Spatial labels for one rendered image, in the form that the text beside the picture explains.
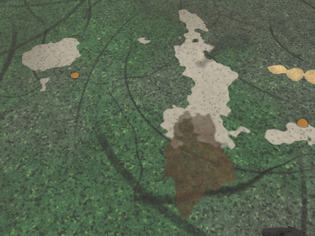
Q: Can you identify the right robot hand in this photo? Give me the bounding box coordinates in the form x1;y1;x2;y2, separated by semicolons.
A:
262;226;309;236

